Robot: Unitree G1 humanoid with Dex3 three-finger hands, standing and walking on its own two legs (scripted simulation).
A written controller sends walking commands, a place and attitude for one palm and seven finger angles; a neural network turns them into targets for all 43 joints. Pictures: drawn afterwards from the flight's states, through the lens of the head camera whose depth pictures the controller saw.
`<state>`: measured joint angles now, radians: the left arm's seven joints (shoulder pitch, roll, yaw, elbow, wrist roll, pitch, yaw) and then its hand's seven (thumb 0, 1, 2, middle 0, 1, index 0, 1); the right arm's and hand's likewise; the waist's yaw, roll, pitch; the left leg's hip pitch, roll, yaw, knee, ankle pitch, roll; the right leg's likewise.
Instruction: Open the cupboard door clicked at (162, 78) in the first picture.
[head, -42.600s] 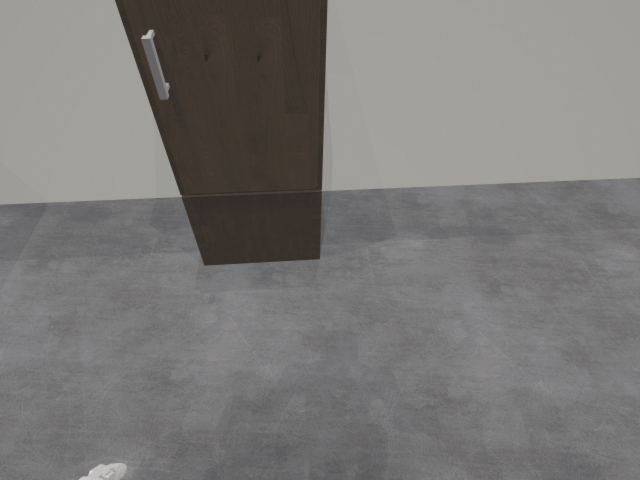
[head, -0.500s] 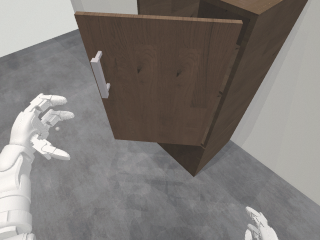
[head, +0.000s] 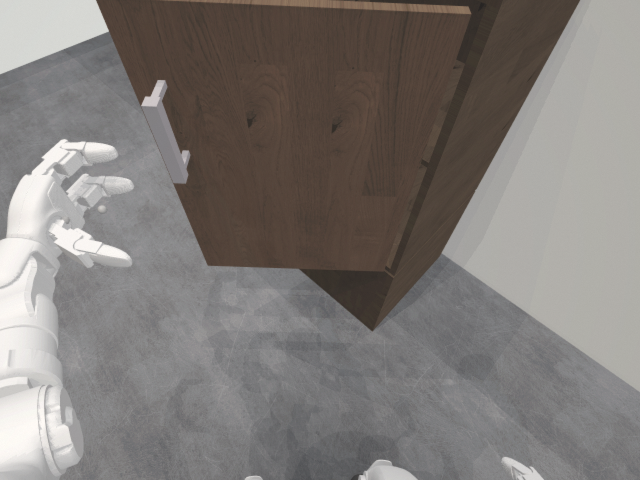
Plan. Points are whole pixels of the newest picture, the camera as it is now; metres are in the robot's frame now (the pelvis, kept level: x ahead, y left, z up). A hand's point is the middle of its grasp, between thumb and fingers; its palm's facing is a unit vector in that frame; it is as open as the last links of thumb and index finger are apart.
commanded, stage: move the hooked fingers beside the handle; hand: left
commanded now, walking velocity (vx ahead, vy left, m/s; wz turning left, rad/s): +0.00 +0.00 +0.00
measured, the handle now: (170, 134) +0.56 +0.22 +0.08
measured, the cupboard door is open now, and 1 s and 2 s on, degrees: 42 42 42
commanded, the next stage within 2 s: slide the fingers in behind the handle in 1.54 s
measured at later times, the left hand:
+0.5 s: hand (115, 164) +0.48 +0.27 +0.10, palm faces -0.03 -1.00 -0.02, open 13.9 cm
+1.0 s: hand (120, 148) +0.52 +0.28 +0.09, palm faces -0.04 -1.00 +0.00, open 13.9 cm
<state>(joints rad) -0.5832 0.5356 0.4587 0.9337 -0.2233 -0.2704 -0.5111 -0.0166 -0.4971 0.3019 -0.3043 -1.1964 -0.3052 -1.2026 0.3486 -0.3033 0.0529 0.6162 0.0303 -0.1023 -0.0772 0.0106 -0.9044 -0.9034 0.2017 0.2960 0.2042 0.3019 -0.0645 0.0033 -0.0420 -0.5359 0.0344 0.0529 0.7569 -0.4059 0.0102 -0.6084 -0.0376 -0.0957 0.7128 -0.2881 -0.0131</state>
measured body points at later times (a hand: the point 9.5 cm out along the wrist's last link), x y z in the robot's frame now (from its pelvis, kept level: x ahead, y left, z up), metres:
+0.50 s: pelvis +0.00 +0.01 -0.01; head +0.11 +0.02 +0.43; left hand +0.47 +0.32 +0.10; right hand +0.01 -0.27 -0.11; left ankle -0.02 +0.11 -0.71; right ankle +0.04 -0.11 -0.71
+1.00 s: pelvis +0.01 +0.02 -0.02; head +0.16 +0.04 +0.41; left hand +0.52 +0.33 +0.09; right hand -0.02 -0.25 -0.11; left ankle -0.02 +0.11 -0.71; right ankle +0.04 -0.11 -0.71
